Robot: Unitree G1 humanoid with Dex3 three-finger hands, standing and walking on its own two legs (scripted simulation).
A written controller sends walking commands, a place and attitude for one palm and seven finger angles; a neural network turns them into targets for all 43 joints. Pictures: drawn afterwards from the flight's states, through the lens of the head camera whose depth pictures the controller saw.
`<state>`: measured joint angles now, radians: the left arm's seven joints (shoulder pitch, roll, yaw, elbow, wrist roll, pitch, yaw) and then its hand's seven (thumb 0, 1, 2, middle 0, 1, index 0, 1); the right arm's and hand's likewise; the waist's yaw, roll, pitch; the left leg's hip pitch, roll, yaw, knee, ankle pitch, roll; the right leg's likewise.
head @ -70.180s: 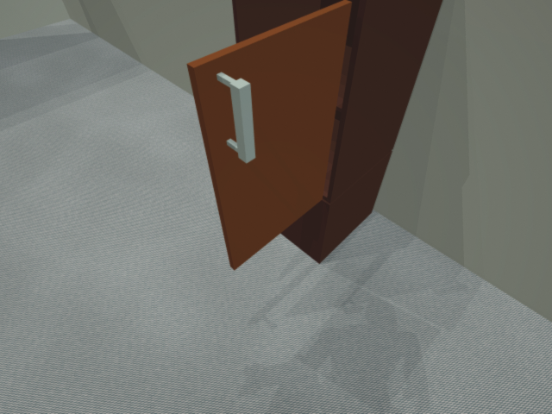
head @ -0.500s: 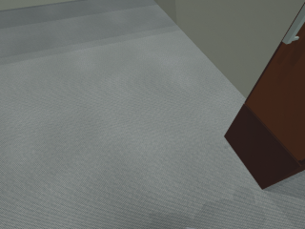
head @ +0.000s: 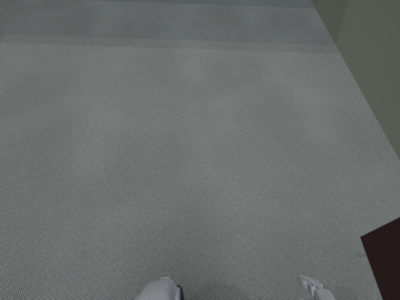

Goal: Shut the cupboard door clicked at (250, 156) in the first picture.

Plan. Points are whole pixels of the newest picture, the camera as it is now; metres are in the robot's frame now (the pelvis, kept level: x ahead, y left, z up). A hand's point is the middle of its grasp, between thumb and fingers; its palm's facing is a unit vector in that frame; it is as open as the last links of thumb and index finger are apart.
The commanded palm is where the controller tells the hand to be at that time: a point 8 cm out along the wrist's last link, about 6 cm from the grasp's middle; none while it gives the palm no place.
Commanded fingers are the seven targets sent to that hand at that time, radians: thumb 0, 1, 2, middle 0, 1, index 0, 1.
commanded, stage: walk to a spot facing it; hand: left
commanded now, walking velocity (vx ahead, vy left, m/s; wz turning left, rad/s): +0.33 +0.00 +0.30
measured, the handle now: out of the picture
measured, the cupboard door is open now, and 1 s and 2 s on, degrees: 0 0 0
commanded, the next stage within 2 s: turn to face it in 0.24 s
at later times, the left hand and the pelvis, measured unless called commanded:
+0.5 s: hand (141, 247) +0.23 +0.16 -0.13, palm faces +0.14 -0.96 -0.22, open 7.4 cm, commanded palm none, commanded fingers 0.00 0.90 0.90 -0.20 -0.30 -0.20 -0.30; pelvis +0.18 -0.03 +0.02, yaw +6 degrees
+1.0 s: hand (141, 195) +0.37 +0.19 -0.14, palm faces -0.11 -0.97 -0.23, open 7.4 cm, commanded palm none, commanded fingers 0.00 0.90 0.90 -0.20 -0.30 -0.20 -0.30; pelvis +0.25 +0.00 +0.02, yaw -12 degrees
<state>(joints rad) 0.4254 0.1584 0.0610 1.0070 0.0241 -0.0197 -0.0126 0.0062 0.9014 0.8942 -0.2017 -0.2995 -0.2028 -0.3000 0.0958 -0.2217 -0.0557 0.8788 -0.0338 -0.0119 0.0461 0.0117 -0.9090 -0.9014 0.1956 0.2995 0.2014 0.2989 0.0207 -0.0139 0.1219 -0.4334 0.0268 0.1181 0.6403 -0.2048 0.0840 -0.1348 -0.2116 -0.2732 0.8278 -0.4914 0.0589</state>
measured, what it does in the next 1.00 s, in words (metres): walks ahead: right foot, then left foot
